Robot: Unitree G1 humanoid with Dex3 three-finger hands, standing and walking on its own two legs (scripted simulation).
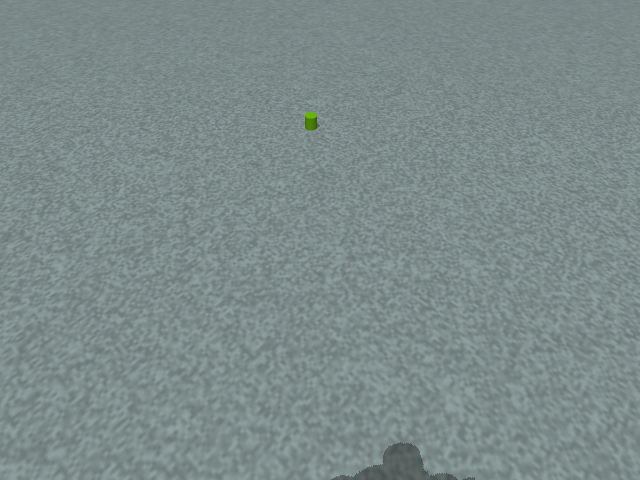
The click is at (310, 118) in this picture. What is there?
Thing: low tin
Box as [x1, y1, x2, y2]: [305, 112, 316, 130]
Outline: 308,112 305,114 305,127 311,130 316,128 316,114 313,112
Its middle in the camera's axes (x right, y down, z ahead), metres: -0.05 -0.68 +2.25
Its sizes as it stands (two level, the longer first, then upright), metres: 0.070 0.070 0.077
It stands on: the floor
